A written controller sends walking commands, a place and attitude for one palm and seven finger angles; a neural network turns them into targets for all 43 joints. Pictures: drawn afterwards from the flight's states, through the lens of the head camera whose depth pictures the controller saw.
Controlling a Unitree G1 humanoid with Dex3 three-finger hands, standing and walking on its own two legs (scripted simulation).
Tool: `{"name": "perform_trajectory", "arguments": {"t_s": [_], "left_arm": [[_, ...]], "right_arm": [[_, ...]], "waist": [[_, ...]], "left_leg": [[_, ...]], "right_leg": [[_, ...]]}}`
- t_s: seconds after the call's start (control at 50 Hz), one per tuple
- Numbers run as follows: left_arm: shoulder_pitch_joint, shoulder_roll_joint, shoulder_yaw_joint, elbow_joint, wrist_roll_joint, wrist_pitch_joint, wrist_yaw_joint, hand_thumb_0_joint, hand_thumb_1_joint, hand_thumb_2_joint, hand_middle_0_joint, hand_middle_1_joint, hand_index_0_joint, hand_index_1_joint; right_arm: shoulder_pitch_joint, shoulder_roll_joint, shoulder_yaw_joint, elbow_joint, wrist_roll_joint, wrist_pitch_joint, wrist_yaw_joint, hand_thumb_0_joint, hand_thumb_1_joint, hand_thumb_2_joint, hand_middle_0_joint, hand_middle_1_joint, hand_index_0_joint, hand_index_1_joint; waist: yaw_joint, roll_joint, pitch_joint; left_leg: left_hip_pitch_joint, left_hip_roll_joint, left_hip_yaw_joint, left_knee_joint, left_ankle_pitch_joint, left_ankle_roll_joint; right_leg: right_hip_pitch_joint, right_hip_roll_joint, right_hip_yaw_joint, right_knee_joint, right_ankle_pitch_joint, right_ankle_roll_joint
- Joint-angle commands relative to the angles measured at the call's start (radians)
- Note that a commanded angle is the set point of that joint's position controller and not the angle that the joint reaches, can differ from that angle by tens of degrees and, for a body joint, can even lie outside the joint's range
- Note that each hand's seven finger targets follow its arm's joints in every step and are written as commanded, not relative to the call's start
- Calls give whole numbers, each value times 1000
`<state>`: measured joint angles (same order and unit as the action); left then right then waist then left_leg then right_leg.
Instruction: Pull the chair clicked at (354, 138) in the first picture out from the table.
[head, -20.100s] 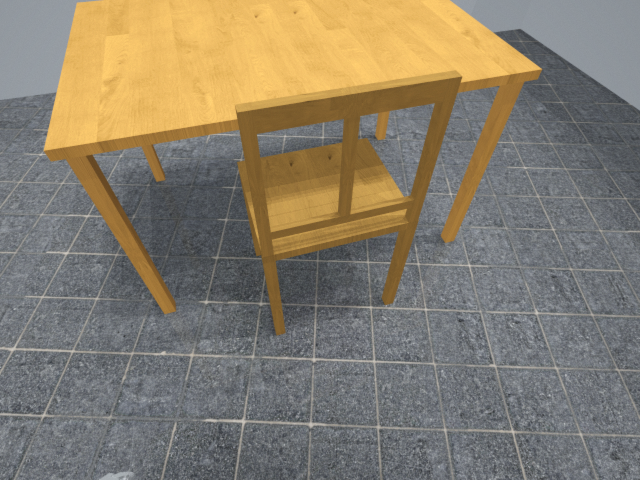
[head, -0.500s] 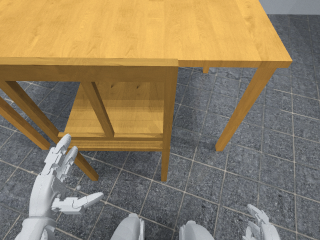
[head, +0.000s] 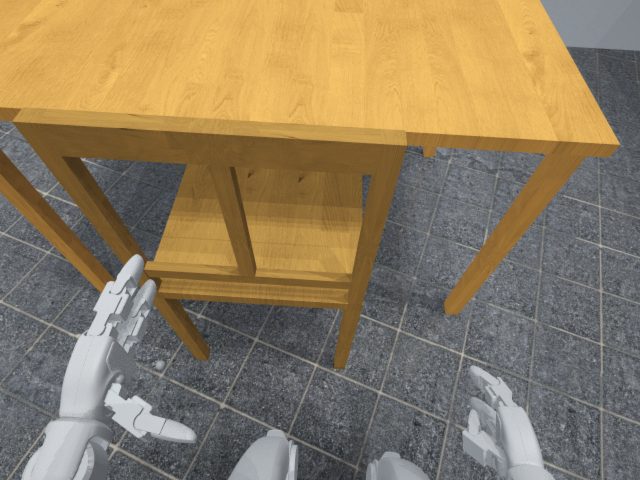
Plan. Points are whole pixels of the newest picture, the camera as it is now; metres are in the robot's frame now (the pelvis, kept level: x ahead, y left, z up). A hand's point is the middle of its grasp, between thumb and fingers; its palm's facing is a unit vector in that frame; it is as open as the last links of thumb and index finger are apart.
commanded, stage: raise the hand toward the chair's back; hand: left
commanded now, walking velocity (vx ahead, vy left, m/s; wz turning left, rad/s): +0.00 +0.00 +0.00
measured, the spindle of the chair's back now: (237, 226) +0.46 +0.16 -0.01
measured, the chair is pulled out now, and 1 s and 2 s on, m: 0.00 0.00 0.00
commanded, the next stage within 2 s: aim the fingers beside a spindle in 0.66 s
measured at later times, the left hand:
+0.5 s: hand (156, 352) +0.25 +0.20 +0.05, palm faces +0.00 -1.00 -0.06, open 16.9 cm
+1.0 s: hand (177, 344) +0.26 +0.18 +0.04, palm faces +0.00 -1.00 -0.06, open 16.9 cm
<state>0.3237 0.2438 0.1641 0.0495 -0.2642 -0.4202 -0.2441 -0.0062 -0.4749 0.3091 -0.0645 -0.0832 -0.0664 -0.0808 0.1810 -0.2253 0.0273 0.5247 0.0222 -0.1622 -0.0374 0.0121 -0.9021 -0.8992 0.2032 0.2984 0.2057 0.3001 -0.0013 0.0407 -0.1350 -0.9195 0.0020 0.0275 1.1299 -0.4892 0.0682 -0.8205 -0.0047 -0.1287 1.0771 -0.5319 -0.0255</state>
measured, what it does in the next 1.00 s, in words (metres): stands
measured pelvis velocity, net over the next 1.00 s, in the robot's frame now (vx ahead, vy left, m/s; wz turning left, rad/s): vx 0.00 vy -0.02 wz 0.00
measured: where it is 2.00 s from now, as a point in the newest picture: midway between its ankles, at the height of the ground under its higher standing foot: outside the picture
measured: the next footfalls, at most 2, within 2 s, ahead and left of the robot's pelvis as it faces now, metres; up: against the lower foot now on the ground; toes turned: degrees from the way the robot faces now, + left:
none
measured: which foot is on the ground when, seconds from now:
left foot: down 0.00-1.00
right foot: down 0.00-1.00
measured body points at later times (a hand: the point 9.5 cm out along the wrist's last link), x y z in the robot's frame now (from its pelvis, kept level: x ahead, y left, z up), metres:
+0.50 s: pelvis +0.00 +0.00 +0.01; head +0.07 +0.01 +0.45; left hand +0.24 +0.25 +0.05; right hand +0.16 -0.25 -0.08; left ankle +0.03 +0.07 -0.66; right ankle +0.00 -0.11 -0.66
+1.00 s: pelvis +0.00 -0.02 +0.00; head +0.08 -0.01 +0.44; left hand +0.25 +0.24 +0.04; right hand +0.17 -0.26 -0.09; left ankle +0.03 +0.07 -0.66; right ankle +0.00 -0.11 -0.66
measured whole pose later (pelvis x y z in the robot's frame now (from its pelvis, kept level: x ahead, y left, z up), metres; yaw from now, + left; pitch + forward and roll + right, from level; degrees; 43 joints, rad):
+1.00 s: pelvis +0.00 -0.02 +0.00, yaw +0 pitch +16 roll -3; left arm 0.23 0.26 0.21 0.16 -0.28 -0.43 -0.27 -0.01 -0.50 0.30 -0.06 -0.08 -0.06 -0.08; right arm 0.21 -0.26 0.01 0.57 0.03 -0.17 -0.04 0.01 -0.90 -0.90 0.20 0.30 0.21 0.30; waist -0.02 0.04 -0.14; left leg -0.93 0.01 0.02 1.13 -0.49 0.05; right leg -0.83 0.01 -0.13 1.08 -0.54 -0.05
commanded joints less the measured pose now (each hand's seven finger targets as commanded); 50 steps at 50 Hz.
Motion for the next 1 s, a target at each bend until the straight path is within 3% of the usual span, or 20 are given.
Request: {"name": "perform_trajectory", "arguments": {"t_s": [0.0, 0.12, 0.24, 0.28, 0.38, 0.42, 0.46, 0.68, 0.72, 0.78, 0.9, 0.92, 0.98], "left_arm": [[-70, 133, 87, -199, -19, -57, -2, 0, -500, 300, -60, -80, -60, -80], [-108, 159, 115, -181, -35, -43, -24, 0, -500, 300, -60, -80, -60, -80], [-83, 153, 110, -181, -38, -51, -19, 0, -500, 300, -60, -80, -60, -80], [-68, 157, 120, -147, -38, -51, -14, 0, -500, 300, -60, -80, -60, -80], [-81, 168, 127, -138, -35, -62, -6, 0, -500, 300, -60, -80, -60, -80], [-84, 159, 120, -155, -35, -70, -3, 0, -500, 300, -60, -80, -60, -80], [-90, 169, 122, -182, -33, -80, 1, 0, -500, 300, -60, -80, -60, -80], [-91, 161, 117, -137, -40, -67, -13, 0, -500, 300, -60, -80, -60, -80], [-101, 161, 117, -147, -40, -69, -16, 0, -500, 300, -60, -80, -60, -80], [-134, 167, 119, -120, -38, -66, -17, 0, -500, 300, -60, -80, -60, -80], [-187, 156, 106, -103, -38, -83, -26, 0, -500, 300, -60, -80, -60, -80], [-181, 173, 126, -88, -39, -79, -25, 0, -500, 300, -60, -80, -60, -80], [-152, 162, 114, -102, -35, -78, -23, 0, -500, 300, -60, -80, -60, -80]], "right_arm": [[6, -164, -69, -129, 4, -42, -18, 0, -900, -900, 200, 300, 200, 300], [9, -172, -68, -123, 10, -47, -22, 0, -900, -900, 200, 300, 200, 300], [18, -174, -74, -116, 9, -58, -15, 0, -900, -900, 200, 300, 200, 300], [18, -174, -75, -110, 7, -58, -12, 0, -900, -900, 200, 300, 200, 300], [13, -176, -75, -112, 7, -55, -10, 0, -900, -900, 200, 300, 200, 300], [14, -176, -76, -116, 8, -56, -10, 0, -900, -900, 200, 300, 200, 300], [15, -175, -77, -115, 6, -58, -9, 0, -900, -900, 200, 300, 200, 300], [11, -170, -72, -108, 10, -53, -14, 0, -900, -900, 200, 300, 200, 300], [9, -170, -71, -110, 10, -54, -15, 0, -900, -900, 200, 300, 200, 300], [13, -170, -67, -101, 10, -53, -19, 0, -900, -900, 200, 300, 200, 300], [12, -169, -67, -94, 6, -61, -17, 0, -900, -900, 200, 300, 200, 300], [16, -171, -70, -91, 7, -60, -17, 0, -900, -900, 200, 300, 200, 300], [11, -167, -72, -97, 6, -59, -12, 0, -900, -900, 200, 300, 200, 300]], "waist": [[-19, 43, -245], [-18, 39, -240], [-17, 56, -253], [-17, 29, -224], [-17, 34, -209], [-16, 29, -221], [-14, 64, -252], [-28, 3, -219], [-24, 18, -227], [-39, -9, -203], [-32, 24, -251], [-30, 4, -258], [-19, 22, -283]], "left_leg": [[303, 36, -133, -206, 280, -63], [303, 35, -138, -228, 254, -65], [332, 39, -137, -231, 316, -71], [306, 38, -136, -233, 301, -69], [272, 32, -121, -231, 241, -60], [281, 33, -120, -231, 250, -60], [303, 34, -118, -224, 278, -62], [244, 23, -96, -201, 237, -43], [242, 22, -94, -200, 236, -43], [217, 21, -92, -186, 219, -38], [211, 17, -80, -157, 248, -36], [205, 17, -78, -152, 252, -35], [213, 17, -75, -151, 294, -35]], "right_leg": [[31, 21, 42, -135, 191, -4], [50, 23, 42, -153, 173, -5], [55, 21, 39, -155, 198, -4], [56, 24, 40, -161, 192, -4], [55, 23, 49, -165, 167, -4], [65, 22, 48, -162, 175, -5], [64, 20, 53, -158, 190, -5], [91, 21, 71, -177, 206, 1], [95, 17, 72, -173, 207, 0], [86, 19, 78, -176, 201, 2], [97, 13, 97, -159, 242, 3], [105, 13, 99, -159, 250, 4], [125, 11, 96, -147, 290, 2]]}}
